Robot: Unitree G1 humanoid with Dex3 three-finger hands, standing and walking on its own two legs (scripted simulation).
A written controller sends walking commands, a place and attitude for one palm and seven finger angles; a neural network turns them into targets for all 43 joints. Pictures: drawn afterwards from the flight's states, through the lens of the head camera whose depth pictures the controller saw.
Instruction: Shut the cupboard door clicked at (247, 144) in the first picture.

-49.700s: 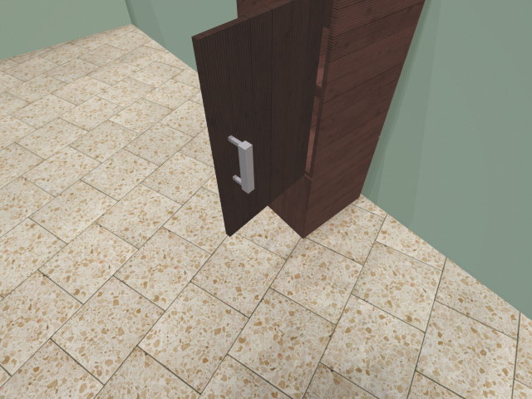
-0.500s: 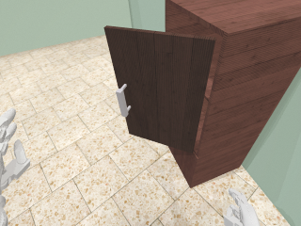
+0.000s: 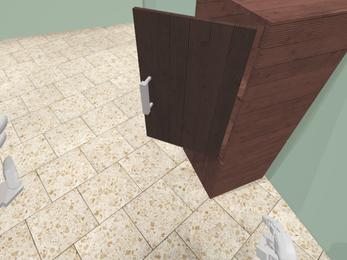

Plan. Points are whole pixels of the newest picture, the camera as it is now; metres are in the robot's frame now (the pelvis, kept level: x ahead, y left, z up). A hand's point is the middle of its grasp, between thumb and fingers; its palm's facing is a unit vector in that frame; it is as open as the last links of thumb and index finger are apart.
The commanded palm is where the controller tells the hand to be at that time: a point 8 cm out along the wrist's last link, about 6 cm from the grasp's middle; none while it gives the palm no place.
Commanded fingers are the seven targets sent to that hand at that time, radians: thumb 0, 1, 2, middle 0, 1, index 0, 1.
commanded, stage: step back with the hand held close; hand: left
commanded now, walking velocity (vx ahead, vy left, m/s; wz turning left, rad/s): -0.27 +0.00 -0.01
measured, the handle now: (147, 95) +0.70 +0.15 -0.05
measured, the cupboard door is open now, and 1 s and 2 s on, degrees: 47 47 47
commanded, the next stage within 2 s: stop stepping back and stand still in 0.50 s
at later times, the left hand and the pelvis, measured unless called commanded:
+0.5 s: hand out of the picture +0.08 +0.27 +0.18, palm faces +0.53 -0.71 -0.46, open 7.4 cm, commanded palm -0.01 +0.29 +0.18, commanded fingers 0.00 0.90 0.90 -0.20 -0.30 -0.20 -0.30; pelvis -0.11 -0.03 -0.01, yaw +8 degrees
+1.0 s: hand out of the picture -0.06 +0.27 +0.18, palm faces +0.47 -0.78 -0.40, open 7.4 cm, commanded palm -0.12 +0.30 +0.18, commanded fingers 0.00 0.90 0.90 -0.20 -0.30 -0.20 -0.30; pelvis -0.25 +0.00 +0.00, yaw +3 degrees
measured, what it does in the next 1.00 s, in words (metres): walks backwards: right foot, then left foot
